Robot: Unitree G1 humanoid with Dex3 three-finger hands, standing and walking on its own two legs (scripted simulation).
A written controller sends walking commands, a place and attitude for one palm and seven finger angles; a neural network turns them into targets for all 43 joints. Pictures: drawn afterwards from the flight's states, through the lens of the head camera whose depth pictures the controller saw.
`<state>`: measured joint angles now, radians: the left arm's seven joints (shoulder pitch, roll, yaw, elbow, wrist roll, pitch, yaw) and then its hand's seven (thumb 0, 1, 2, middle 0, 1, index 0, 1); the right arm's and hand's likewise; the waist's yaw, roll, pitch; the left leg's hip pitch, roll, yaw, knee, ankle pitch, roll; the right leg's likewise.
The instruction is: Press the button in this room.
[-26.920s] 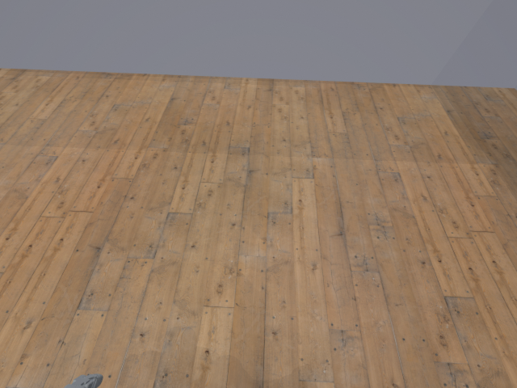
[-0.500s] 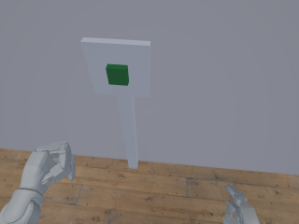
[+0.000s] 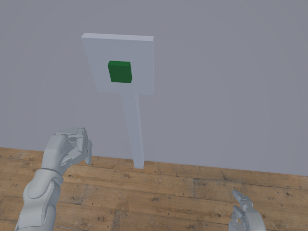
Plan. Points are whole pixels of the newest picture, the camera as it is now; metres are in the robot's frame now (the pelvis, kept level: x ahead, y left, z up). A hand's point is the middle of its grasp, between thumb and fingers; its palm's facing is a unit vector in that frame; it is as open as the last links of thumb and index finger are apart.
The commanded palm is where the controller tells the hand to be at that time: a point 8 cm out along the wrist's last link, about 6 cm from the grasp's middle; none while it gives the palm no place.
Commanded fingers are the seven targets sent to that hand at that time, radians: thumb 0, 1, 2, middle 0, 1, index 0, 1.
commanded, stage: aim a knuckle at the button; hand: left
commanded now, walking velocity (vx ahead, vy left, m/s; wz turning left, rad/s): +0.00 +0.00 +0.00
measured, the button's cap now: (120, 71) +0.58 +0.15 +0.10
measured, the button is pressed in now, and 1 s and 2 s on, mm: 0 0 0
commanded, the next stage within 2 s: press the button with the knuckle in 1.62 s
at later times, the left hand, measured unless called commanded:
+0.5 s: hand (110, 122) +0.38 +0.15 +0.08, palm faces -0.07 -1.00 -0.01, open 3.1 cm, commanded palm +0.37 +0.21 +0.08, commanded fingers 0.00 0.90 0.90 -1.30 -1.50 -1.30 -1.50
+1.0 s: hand (128, 98) +0.48 +0.11 +0.07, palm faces -0.06 -1.00 +0.00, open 3.1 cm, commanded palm +0.45 +0.17 +0.07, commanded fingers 0.00 0.90 0.90 -1.30 -1.50 -1.30 -1.50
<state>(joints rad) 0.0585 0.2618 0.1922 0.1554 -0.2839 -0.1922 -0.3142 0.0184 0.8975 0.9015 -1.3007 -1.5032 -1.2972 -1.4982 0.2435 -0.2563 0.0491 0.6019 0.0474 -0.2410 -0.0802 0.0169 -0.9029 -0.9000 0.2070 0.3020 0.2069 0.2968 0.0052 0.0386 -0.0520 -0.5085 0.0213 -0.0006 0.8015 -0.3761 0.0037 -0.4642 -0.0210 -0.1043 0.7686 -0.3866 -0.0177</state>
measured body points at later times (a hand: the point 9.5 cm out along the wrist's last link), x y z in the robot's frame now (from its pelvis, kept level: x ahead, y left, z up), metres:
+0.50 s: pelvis +0.01 +0.00 +0.00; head +0.05 -0.01 +0.45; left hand +0.38 +0.20 +0.08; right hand +0.12 -0.26 -0.10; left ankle +0.02 +0.12 -0.71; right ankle +0.01 -0.11 -0.71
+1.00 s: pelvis +0.00 +0.00 -0.02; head +0.09 +0.00 +0.42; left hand +0.48 +0.17 +0.07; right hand +0.02 -0.26 -0.14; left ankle +0.02 +0.12 -0.71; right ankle +0.01 -0.11 -0.71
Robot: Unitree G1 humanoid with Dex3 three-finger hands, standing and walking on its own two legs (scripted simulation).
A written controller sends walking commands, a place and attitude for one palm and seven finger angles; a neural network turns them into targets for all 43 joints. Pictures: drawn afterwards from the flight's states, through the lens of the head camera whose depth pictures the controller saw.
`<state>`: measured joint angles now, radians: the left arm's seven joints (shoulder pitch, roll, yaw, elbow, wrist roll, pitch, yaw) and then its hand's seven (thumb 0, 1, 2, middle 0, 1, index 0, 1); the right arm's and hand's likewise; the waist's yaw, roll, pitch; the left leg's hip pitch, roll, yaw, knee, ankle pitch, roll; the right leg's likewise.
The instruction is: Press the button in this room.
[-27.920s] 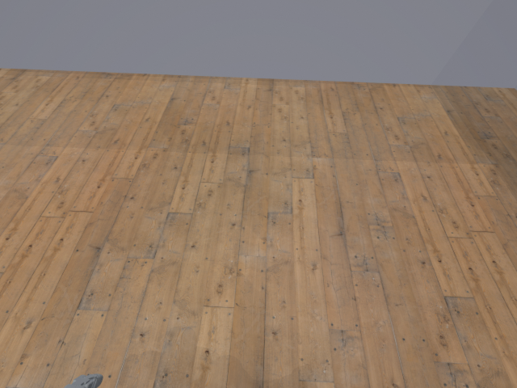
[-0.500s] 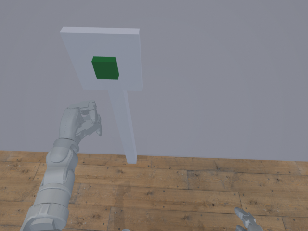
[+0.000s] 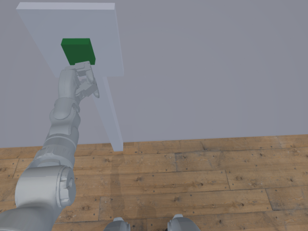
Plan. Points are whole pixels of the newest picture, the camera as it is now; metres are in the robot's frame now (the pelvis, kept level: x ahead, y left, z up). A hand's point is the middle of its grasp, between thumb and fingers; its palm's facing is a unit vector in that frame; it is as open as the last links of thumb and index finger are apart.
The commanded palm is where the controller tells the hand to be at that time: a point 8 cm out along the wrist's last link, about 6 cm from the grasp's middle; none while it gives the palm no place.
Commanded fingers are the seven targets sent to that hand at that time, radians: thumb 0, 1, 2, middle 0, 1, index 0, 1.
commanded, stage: aim a knuckle at the button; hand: left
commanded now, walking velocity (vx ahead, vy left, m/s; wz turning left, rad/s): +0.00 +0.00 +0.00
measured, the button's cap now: (79, 51) +0.57 +0.18 +0.12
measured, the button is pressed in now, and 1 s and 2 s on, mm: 0 0 13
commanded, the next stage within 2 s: press the button with the knuckle in 0.62 s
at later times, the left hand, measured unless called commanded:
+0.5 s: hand (93, 88) +0.46 +0.14 +0.08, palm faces +0.00 -1.00 +0.00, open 3.1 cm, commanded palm +0.43 +0.19 +0.09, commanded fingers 0.00 0.90 0.90 -1.30 -1.50 -1.30 -1.50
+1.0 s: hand (95, 82) +0.48 +0.13 +0.08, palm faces +0.01 -1.00 -0.01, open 3.1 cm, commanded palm +0.46 +0.19 +0.09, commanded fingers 0.00 0.90 0.90 -1.30 -1.50 -1.30 -1.50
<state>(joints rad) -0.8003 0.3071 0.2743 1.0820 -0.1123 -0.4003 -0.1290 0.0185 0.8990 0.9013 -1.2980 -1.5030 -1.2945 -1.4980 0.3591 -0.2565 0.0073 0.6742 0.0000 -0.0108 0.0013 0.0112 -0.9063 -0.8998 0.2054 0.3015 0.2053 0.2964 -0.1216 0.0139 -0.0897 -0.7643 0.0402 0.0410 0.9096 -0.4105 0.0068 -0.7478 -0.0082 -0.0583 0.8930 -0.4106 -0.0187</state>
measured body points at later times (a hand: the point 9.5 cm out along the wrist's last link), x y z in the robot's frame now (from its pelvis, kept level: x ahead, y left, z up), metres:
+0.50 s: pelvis +0.01 +0.00 +0.00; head +0.08 +0.00 +0.45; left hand +0.46 +0.19 +0.09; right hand +0.06 -0.26 -0.12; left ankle +0.01 +0.11 -0.69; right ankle +0.01 -0.11 -0.69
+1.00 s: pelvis +0.00 +0.00 +0.00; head +0.09 +0.00 +0.44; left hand +0.48 +0.19 +0.09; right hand +0.04 -0.26 -0.12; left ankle +0.01 +0.11 -0.69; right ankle +0.01 -0.11 -0.69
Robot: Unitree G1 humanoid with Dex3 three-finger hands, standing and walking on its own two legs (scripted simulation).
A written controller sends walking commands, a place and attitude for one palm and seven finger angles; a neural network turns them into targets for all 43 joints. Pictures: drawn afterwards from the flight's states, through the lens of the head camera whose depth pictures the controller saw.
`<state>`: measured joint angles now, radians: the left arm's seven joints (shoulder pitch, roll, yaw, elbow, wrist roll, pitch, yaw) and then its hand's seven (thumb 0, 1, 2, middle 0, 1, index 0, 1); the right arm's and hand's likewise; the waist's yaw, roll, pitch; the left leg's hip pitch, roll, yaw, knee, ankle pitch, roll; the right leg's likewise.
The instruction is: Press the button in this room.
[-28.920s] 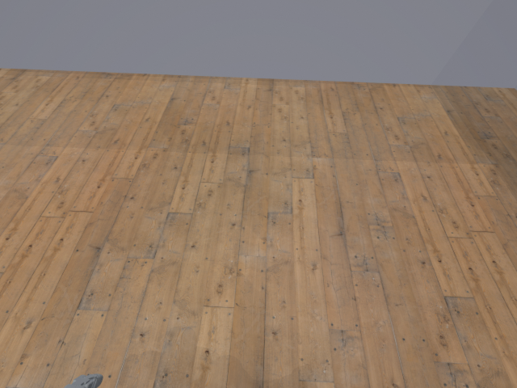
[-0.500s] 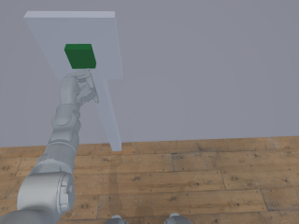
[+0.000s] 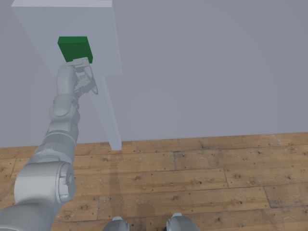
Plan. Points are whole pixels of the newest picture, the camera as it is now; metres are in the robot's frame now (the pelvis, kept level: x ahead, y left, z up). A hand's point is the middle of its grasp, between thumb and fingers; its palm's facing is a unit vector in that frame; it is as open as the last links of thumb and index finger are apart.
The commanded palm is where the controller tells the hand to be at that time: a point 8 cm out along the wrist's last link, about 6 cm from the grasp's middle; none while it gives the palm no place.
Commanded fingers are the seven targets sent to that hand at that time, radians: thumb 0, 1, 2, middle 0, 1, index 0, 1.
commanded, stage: press the button with the knuckle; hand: left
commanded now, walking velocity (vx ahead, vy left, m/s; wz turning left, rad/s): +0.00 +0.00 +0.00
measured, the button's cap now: (76, 49) +0.57 +0.18 +0.12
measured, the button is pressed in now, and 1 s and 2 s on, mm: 0 13 0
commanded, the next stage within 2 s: hold the button down briefly in 0.82 s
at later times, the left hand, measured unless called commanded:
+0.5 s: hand (90, 74) +0.51 +0.14 +0.08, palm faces +0.01 -1.00 +0.00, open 2.9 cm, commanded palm +0.50 +0.19 +0.09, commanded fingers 0.00 0.90 0.90 -1.30 -1.50 -1.30 -1.50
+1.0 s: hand (91, 71) +0.52 +0.14 +0.08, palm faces +0.02 -1.00 -0.03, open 2.9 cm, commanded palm +0.53 +0.18 +0.09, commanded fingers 0.00 0.90 0.90 -1.30 -1.50 -1.30 -1.50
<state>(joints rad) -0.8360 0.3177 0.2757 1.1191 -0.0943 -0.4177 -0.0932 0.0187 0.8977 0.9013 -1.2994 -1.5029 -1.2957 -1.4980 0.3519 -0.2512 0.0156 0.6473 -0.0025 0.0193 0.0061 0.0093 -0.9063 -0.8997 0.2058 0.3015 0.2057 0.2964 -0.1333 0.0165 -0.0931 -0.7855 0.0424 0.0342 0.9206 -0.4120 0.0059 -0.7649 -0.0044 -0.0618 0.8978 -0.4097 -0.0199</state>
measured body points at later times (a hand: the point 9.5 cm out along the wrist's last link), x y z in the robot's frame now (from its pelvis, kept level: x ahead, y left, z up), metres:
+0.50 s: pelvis +0.00 +0.00 +0.00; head +0.11 +0.01 +0.43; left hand +0.51 +0.20 +0.08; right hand +0.00 -0.26 -0.12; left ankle +0.02 +0.12 -0.69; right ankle +0.01 -0.11 -0.69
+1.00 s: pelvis -0.02 +0.01 -0.02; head +0.11 +0.03 +0.42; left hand +0.52 +0.20 +0.09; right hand -0.03 -0.25 -0.12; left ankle +0.02 +0.12 -0.69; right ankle +0.01 -0.11 -0.69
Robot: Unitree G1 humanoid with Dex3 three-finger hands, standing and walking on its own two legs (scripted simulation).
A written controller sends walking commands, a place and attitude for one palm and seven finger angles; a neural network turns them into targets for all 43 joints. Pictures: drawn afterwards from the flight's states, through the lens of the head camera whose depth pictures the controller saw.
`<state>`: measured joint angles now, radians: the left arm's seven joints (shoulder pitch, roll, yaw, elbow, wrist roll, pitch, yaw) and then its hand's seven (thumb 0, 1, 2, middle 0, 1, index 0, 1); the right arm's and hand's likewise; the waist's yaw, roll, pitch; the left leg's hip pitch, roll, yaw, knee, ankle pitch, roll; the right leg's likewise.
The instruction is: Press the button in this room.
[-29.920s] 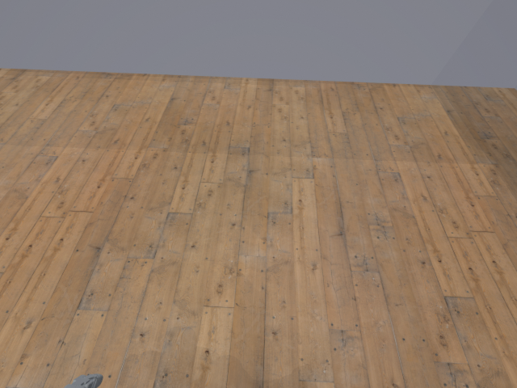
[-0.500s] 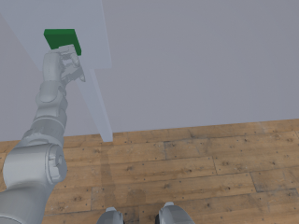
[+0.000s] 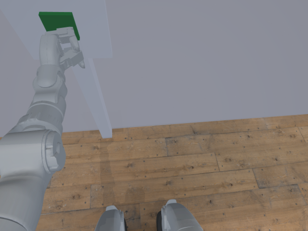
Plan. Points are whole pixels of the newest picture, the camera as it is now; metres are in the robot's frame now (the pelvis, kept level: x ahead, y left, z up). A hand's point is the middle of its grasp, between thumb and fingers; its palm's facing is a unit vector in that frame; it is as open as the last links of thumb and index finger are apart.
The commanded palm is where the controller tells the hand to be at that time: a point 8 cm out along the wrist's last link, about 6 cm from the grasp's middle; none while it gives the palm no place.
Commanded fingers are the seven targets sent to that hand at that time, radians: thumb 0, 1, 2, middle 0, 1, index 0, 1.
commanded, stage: hold the button down briefly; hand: left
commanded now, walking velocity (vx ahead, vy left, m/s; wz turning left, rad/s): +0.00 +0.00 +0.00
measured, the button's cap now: (61, 24) +0.60 +0.16 +0.13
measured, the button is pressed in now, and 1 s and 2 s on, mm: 13 0 0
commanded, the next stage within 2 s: pull the fist back off the button in 0.10 s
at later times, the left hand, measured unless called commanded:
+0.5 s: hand (78, 57) +0.53 +0.13 +0.10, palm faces +0.00 -1.00 -0.01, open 2.9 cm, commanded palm +0.51 +0.18 +0.10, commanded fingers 0.00 0.90 0.90 -1.30 -1.50 -1.30 -1.50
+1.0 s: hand (76, 76) +0.48 +0.13 +0.09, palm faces -0.01 -1.00 +0.00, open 3.1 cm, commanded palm +0.44 +0.18 +0.10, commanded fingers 0.00 0.90 0.90 -1.30 -1.50 -1.30 -1.50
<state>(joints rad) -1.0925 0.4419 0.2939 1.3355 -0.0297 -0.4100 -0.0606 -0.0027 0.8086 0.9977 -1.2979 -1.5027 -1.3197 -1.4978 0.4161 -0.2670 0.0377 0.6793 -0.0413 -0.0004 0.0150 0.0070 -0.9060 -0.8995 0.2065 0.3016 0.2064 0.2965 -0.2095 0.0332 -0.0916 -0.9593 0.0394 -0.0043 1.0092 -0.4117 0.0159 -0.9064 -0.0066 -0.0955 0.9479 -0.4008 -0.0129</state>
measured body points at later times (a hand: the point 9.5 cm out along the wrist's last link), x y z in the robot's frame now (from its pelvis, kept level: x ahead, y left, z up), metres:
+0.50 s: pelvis -0.01 +0.00 +0.00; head +0.11 +0.02 +0.44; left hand +0.52 +0.18 +0.10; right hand -0.03 -0.26 -0.10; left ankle +0.03 +0.11 -0.67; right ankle +0.02 -0.12 -0.67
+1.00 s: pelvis +0.03 +0.00 +0.02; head +0.11 +0.01 +0.46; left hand +0.47 +0.19 +0.09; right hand +0.09 -0.26 -0.10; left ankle +0.03 +0.11 -0.67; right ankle +0.02 -0.12 -0.67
